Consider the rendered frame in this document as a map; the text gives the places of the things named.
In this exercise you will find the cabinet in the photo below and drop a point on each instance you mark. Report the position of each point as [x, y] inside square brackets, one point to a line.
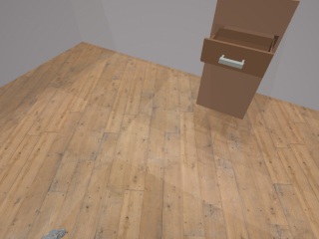
[231, 92]

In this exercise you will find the drawer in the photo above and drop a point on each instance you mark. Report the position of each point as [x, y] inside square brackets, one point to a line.
[255, 50]

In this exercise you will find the left robot hand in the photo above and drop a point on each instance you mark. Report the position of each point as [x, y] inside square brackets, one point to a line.
[55, 234]

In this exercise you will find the handle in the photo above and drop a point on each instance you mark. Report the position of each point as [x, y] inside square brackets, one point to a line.
[231, 63]

